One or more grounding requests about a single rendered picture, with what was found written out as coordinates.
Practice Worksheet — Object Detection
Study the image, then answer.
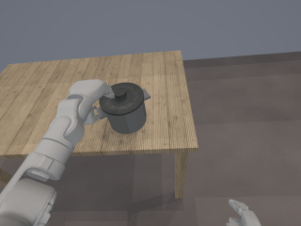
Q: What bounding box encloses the robot left upper arm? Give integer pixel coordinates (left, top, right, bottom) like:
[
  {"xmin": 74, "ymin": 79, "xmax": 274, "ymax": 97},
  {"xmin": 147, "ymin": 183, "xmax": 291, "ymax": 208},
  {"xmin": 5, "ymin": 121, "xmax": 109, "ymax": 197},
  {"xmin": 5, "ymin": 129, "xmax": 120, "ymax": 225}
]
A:
[{"xmin": 0, "ymin": 176, "xmax": 57, "ymax": 226}]

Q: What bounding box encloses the table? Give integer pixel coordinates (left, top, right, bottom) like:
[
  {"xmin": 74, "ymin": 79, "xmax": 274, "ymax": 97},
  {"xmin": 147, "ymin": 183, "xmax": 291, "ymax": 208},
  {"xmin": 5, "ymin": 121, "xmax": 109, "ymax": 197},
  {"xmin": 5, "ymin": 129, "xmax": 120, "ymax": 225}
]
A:
[{"xmin": 0, "ymin": 50, "xmax": 198, "ymax": 199}]

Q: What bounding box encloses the robot right hand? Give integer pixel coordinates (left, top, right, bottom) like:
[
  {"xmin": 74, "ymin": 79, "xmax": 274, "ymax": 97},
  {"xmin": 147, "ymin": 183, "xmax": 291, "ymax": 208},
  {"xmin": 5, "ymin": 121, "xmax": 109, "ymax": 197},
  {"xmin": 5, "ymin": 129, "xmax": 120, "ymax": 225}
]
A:
[{"xmin": 226, "ymin": 199, "xmax": 261, "ymax": 226}]

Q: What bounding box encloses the lid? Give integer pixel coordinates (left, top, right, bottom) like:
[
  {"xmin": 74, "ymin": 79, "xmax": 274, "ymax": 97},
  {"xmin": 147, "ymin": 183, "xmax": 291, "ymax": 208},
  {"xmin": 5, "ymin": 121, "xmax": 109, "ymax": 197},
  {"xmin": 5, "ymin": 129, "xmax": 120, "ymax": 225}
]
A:
[{"xmin": 99, "ymin": 82, "xmax": 145, "ymax": 116}]

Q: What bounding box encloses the pot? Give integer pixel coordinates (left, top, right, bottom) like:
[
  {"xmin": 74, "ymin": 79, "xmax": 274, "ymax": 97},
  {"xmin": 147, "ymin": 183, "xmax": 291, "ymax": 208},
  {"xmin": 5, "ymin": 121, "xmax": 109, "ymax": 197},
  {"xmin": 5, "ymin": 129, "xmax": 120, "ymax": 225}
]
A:
[{"xmin": 96, "ymin": 89, "xmax": 151, "ymax": 135}]

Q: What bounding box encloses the robot left forearm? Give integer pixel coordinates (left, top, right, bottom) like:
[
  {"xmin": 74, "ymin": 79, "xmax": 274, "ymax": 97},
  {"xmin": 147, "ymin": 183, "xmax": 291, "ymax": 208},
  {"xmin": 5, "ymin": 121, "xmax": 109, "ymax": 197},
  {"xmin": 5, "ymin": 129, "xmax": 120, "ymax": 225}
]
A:
[{"xmin": 0, "ymin": 92, "xmax": 93, "ymax": 207}]

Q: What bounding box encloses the knob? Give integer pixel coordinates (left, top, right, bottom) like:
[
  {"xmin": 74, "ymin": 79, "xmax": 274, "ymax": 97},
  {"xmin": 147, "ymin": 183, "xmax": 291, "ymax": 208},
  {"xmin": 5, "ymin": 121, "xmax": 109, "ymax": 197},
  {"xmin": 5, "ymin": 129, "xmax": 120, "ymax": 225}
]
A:
[{"xmin": 114, "ymin": 88, "xmax": 127, "ymax": 99}]

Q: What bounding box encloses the robot left hand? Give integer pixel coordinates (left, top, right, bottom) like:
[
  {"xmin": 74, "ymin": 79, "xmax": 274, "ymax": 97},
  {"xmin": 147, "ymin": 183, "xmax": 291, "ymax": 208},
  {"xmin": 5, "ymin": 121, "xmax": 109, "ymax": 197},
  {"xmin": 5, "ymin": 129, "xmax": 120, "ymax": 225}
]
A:
[{"xmin": 69, "ymin": 79, "xmax": 115, "ymax": 125}]

